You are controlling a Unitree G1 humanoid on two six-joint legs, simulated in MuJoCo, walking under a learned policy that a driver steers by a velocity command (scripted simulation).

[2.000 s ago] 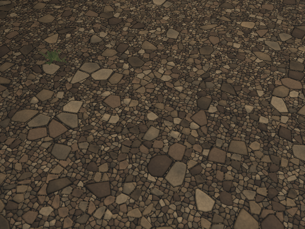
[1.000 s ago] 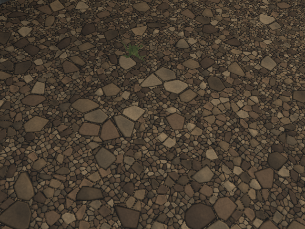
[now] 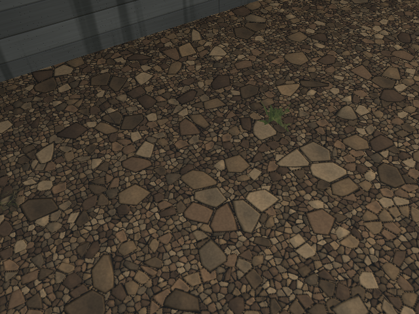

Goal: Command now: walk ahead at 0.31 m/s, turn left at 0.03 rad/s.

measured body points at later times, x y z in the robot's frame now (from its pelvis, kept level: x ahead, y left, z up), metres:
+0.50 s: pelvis +0.12 -0.01 +0.00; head +0.14 -0.01 +0.45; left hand +0.19 +0.26 -0.13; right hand +0.30 -0.27 -0.10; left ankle +0.18 +0.11 -0.73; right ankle +0.03 -0.10 -0.73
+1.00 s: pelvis +0.12 +0.00 +0.00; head +0.13 +0.00 +0.45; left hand +0.15 +0.27 -0.15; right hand +0.25 -0.26 -0.13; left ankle +0.18 +0.11 -0.73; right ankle +0.03 -0.10 -0.73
